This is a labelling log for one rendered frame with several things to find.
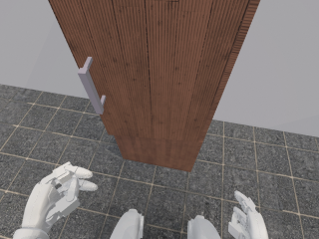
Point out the handle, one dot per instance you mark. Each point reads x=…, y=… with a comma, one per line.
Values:
x=86, y=79

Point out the robot right hand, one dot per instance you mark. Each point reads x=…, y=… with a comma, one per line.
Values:
x=251, y=224

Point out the robot left forearm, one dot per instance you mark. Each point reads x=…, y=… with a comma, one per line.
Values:
x=30, y=233

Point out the robot left thigh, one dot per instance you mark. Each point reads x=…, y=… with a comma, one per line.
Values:
x=130, y=226

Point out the robot right thigh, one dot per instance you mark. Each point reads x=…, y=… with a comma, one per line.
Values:
x=200, y=228

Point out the robot left hand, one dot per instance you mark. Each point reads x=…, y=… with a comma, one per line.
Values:
x=39, y=212

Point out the cupboard door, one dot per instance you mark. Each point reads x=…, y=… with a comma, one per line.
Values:
x=158, y=62

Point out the robot thigh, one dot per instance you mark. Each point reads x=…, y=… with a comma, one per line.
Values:
x=200, y=228
x=130, y=226

